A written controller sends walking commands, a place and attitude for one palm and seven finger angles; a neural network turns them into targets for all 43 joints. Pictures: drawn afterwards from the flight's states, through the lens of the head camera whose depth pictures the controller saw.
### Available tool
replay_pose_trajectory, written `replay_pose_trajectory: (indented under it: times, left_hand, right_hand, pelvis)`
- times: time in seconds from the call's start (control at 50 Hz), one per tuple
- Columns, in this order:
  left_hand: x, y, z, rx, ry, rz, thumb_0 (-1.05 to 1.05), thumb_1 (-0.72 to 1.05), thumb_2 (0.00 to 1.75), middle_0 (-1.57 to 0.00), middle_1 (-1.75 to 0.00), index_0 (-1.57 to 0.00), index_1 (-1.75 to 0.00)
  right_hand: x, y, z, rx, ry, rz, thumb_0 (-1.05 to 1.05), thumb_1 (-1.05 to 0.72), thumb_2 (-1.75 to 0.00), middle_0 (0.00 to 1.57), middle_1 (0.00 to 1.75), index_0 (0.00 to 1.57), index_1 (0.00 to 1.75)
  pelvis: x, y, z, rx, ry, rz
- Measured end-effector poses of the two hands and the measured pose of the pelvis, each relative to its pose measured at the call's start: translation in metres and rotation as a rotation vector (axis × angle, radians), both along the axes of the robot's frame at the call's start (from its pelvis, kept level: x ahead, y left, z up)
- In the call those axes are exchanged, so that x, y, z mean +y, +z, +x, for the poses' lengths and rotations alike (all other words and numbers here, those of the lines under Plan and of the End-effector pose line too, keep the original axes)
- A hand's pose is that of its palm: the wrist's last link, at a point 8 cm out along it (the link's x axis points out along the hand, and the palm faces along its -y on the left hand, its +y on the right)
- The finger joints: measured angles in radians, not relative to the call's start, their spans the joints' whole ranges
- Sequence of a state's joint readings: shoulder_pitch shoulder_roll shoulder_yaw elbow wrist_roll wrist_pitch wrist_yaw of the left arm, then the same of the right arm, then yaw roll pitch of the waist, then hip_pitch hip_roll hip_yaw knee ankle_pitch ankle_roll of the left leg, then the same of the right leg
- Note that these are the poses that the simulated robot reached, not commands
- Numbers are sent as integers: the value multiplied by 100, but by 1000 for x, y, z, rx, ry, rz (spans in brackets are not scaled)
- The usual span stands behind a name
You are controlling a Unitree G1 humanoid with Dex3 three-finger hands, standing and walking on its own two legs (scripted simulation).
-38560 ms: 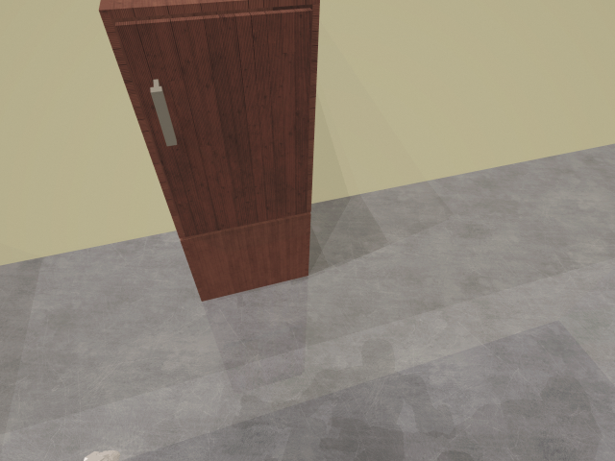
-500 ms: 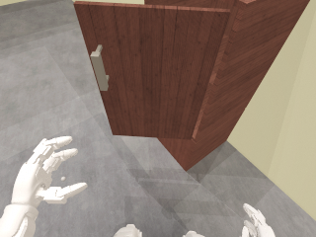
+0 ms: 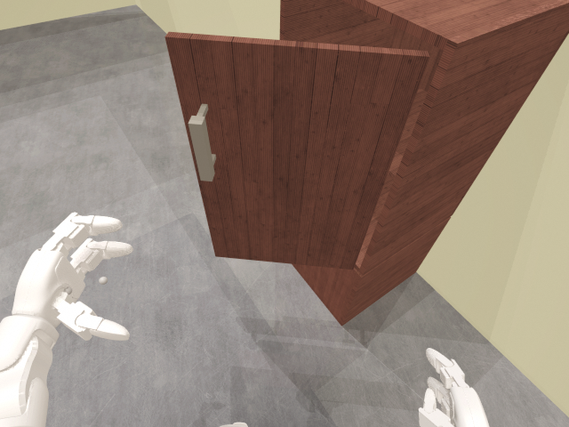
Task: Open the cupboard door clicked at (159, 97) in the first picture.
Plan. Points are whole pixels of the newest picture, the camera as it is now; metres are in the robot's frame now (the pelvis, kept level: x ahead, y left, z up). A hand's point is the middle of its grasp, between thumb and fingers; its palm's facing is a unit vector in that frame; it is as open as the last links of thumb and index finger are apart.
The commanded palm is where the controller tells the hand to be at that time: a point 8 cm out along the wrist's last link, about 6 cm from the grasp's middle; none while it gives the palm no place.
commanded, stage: raise the hand with hooked fingers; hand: left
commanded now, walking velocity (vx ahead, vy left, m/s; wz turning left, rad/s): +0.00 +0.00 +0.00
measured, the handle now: (205, 143) +0.55 +0.19 +0.08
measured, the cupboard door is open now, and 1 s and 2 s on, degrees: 50 50 50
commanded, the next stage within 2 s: move the hooked fingers beside the handle in 0.68 s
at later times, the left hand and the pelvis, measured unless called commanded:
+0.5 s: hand (106, 256) +0.30 +0.26 +0.09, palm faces +0.03 -1.00 -0.02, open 13.9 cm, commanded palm +0.27 +0.31 +0.10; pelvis +0.00 -0.01 +0.01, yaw -1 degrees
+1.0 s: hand (110, 246) +0.31 +0.26 +0.10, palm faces +0.04 -1.00 -0.02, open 14.0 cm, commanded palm +0.29 +0.31 +0.10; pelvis +0.00 -0.02 +0.01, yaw +0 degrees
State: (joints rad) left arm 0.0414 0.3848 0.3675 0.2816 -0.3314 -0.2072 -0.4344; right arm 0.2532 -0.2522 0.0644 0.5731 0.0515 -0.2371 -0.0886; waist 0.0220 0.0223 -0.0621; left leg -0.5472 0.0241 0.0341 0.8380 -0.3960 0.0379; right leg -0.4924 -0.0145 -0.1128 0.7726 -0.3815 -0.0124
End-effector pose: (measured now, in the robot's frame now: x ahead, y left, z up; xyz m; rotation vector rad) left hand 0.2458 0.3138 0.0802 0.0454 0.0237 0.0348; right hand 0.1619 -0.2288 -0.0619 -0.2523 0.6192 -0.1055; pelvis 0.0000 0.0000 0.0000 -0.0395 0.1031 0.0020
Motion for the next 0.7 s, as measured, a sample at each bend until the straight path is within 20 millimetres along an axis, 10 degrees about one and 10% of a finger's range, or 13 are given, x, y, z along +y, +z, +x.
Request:
replay_pose_trajectory:
  times: [0.7]
  left_hand:
    - [-1,18,23,-9,2,-15,-1,-50,30,-30,-120,-30,-120]
  right_hand:
    - [-28,-1,-24,64,-73,-14,1,-90,-90,20,30,20,30]
  pelvis:
    - [-11,10,2,-18,-13,16]
